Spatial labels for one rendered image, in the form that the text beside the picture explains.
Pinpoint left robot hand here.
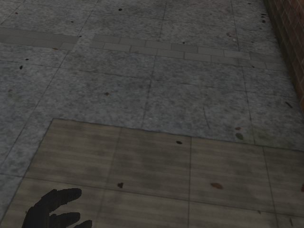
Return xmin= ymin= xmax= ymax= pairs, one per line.
xmin=22 ymin=188 xmax=92 ymax=228

